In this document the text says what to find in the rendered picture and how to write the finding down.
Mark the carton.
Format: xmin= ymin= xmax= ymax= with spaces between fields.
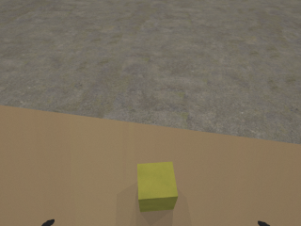
xmin=137 ymin=161 xmax=179 ymax=213

